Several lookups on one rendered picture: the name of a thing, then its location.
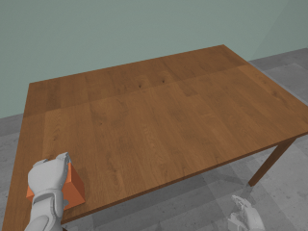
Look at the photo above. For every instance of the sponge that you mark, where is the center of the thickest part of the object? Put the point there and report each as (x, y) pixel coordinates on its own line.
(73, 189)

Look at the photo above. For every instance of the left robot forearm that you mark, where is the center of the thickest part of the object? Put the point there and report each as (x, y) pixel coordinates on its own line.
(47, 211)

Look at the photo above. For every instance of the table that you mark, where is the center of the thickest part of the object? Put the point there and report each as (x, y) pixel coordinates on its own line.
(131, 129)

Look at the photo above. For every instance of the robot right hand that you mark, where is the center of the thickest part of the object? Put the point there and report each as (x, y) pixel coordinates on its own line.
(250, 220)

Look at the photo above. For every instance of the robot left hand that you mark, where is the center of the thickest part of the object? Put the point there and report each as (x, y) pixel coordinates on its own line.
(49, 175)

